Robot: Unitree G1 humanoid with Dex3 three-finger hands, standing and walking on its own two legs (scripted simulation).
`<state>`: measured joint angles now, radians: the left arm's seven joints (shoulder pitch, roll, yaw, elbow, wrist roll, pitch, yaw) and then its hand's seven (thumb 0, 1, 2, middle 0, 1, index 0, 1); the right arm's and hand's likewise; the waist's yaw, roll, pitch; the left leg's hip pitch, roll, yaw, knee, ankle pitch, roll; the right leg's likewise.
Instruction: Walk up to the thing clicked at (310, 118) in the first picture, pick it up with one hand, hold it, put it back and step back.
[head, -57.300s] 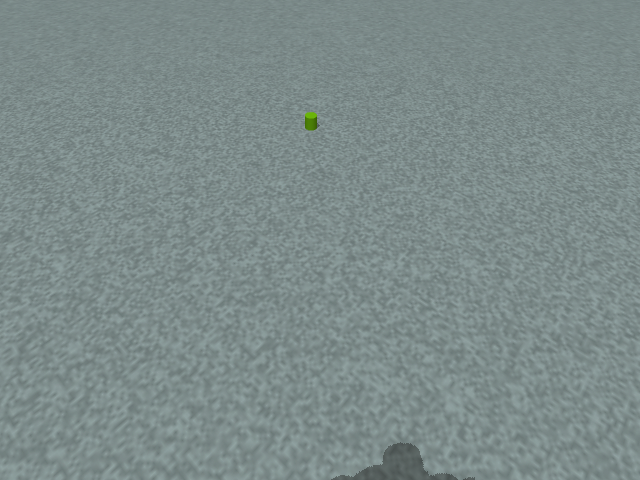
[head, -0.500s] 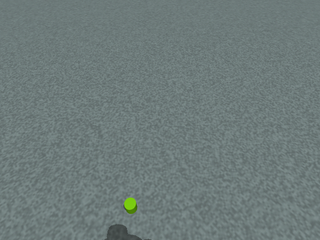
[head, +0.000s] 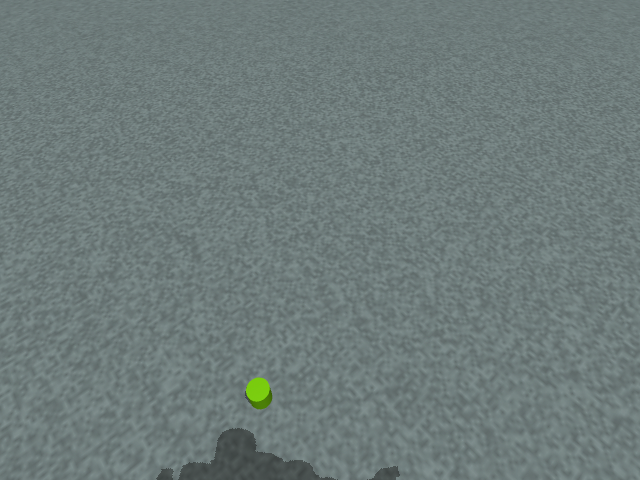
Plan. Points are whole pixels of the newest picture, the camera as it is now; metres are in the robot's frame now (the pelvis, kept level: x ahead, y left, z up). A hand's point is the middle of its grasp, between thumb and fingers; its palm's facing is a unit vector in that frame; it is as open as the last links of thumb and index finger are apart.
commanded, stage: step back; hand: left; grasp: from above
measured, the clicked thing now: (259, 393) +0.47 +0.19 -0.74
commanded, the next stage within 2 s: none
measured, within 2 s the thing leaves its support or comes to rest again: neither
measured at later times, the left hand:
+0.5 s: hand out of the picture +0.05 +0.33 -0.18, palm faces -0.07 -0.94 -0.34, open 7.4 cm
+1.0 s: hand out of the picture -0.06 +0.33 -0.15, palm faces -0.06 -0.92 -0.39, open 7.4 cm
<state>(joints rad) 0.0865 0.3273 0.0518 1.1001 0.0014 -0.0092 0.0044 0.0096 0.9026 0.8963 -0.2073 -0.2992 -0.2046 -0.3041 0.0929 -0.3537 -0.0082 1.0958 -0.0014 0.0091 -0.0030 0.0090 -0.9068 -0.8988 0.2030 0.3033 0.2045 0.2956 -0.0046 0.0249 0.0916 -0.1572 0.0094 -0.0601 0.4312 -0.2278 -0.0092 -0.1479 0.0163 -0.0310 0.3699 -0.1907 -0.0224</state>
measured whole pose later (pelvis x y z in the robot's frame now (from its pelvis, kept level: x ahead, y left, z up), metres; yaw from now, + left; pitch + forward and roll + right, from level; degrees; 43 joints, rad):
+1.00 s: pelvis -0.20 +0.08 -0.01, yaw -3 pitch -1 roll +1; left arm 0.13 0.35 0.07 0.77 0.04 0.04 0.01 0.01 0.90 0.90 -0.21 -0.30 -0.21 -0.30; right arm 0.16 -0.41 -0.04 0.88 0.01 0.04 -0.03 0.01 -0.91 -0.90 0.20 0.30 0.20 0.30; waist 0.01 0.00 0.17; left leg -0.32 -0.07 -0.10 0.93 -0.52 -0.02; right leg -0.34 0.01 0.03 0.55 -0.20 -0.03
